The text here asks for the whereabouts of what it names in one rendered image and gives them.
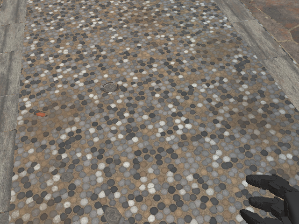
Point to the robot right hand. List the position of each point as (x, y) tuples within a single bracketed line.
[(286, 211)]

